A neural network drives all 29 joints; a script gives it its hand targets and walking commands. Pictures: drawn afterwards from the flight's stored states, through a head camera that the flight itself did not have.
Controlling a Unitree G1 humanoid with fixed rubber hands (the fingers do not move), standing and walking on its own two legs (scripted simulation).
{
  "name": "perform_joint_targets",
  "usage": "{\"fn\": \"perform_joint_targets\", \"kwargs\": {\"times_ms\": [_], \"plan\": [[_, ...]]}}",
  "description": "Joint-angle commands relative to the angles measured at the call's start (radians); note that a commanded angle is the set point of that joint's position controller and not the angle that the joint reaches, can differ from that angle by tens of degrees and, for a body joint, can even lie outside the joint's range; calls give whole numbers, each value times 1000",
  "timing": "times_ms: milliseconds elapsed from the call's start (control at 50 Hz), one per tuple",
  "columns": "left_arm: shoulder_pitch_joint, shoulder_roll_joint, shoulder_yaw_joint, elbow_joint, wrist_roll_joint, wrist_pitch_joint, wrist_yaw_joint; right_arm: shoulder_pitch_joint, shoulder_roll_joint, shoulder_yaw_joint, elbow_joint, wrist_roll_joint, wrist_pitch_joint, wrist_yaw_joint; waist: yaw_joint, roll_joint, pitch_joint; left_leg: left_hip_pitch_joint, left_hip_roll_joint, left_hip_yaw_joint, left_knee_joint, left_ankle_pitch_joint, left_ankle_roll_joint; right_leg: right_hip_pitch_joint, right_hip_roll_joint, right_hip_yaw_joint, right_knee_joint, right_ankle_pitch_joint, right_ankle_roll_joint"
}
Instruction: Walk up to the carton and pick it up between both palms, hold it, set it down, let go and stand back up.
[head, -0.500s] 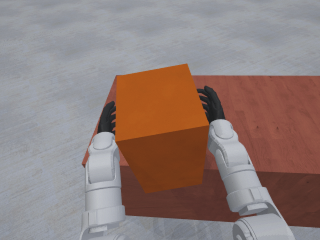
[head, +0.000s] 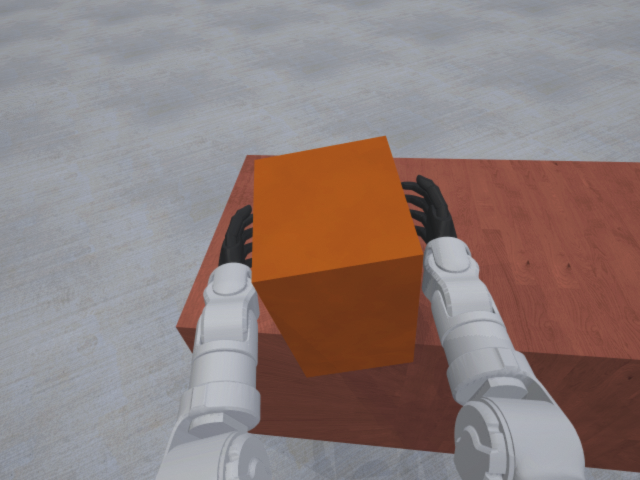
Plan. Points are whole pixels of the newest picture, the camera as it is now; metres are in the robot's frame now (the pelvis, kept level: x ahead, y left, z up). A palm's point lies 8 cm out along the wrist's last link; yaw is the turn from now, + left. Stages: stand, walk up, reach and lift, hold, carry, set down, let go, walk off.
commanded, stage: set down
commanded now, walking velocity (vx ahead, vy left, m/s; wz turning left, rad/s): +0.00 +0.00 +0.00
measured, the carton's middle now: (341, 270) +0.41 -0.01 +0.04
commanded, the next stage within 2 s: none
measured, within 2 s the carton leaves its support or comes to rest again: rests again in 1.94 s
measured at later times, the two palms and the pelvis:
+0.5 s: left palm (240, 260) +0.41 +0.12 +0.07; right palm (427, 229) +0.44 -0.14 +0.09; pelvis +0.01 -0.01 +0.00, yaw +1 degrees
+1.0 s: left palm (244, 260) +0.43 +0.12 +0.06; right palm (425, 233) +0.45 -0.14 +0.08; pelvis +0.02 +0.00 +0.00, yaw +1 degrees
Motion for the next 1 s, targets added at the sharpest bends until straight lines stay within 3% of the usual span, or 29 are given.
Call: {"fn": "perform_joint_targets", "kwargs": {"times_ms": [0,20,100,140,180,240,320,360,400,560,640,680,700,740,780,860,880,940,980], "plan": [[-766,-343,-273,-47,-50,-139,-102,-581,402,188,-35,-21,-51,146,6,-23,-494,39,-11,14,47,342,-36,280,41,-6,59,254,-10],[-758,-344,-274,-27,-46,-144,-102,-583,407,172,-36,-37,-54,151,9,-4,-499,36,-11,16,44,335,-31,262,39,-9,56,230,-12],[-806,-326,-248,23,-35,-171,-100,-592,429,117,11,-80,-51,172,11,-26,-531,0,-16,22,30,291,-13,235,34,-18,48,207,-4],[-811,-333,-234,35,-40,-185,-97,-616,445,114,-6,-95,-59,175,19,-47,-584,-17,-11,20,20,309,-5,265,31,-18,60,249,-3],[-808,-347,-232,47,-43,-198,-99,-629,454,120,-33,-93,-71,173,27,-28,-630,-7,-13,16,32,376,-1,296,30,-7,72,321,-2],[-812,-364,-238,59,-44,-226,-98,-654,491,157,-36,-91,-90,171,34,-49,-719,-17,-24,19,29,455,1,373,25,0,106,489,2],[-814,-364,-225,103,-35,-245,-96,-628,497,159,12,-106,-103,172,35,-70,-702,-41,-29,18,30,470,-3,393,30,-2,122,547,2],[-804,-363,-210,123,-25,-253,-99,-614,486,124,35,-122,-109,167,13,-69,-657,-74,-35,14,22,453,-7,393,31,-2,119,548,6],[-795,-358,-195,170,-20,-259,-105,-610,494,118,47,-136,-113,166,14,-84,-632,-92,-37,14,18,439,1,398,31,-2,127,573,13],[-834,-368,-219,169,-27,-312,-102,-607,496,59,70,-162,-147,163,-4,-36,-690,-90,-33,11,37,484,-14,352,30,-6,124,546,0],[-820,-340,-200,199,-9,-342,-90,-608,503,74,76,-154,-164,166,32,-51,-722,-105,-32,17,41,487,-9,363,29,-2,134,567,-1],[-845,-366,-219,195,-12,-352,-83,-632,506,79,65,-148,-180,167,33,-22,-748,-114,-29,14,54,530,-14,364,26,4,149,592,-11],[-846,-389,-229,196,-23,-360,-83,-633,511,86,62,-161,-185,168,23,-26,-753,-92,-28,13,63,544,-22,348,31,-3,146,581,-16],[-865,-371,-227,190,-10,-370,-76,-623,521,80,87,-158,-191,171,34,-32,-768,-73,-31,19,73,559,-21,315,36,-3,138,582,-14],[-833,-369,-212,253,-2,-367,-76,-616,491,43,102,-176,-190,171,28,-8,-723,-98,-27,17,75,525,-26,306,33,-1,122,525,-23],[-796,-333,-159,289,25,-366,-76,-571,474,4,141,-203,-185,172,34,-50,-657,-94,-24,21,70,498,-21,247,37,-9,108,482,-20],[-794,-334,-163,279,24,-369,-78,-562,465,2,149,-205,-186,172,29,-30,-651,-94,-23,14,71,493,-33,251,39,-7,101,462,-26],[-798,-357,-165,285,16,-381,-77,-586,490,3,112,-209,-195,172,28,-57,-716,-63,-25,19,80,539,-30,237,43,-13,105,501,-18],[-797,-351,-169,286,29,-387,-77,-582,483,-2,118,-208,-204,176,41,-32,-710,-80,-24,19,79,549,-33,234,43,-13,103,485,-21]]}}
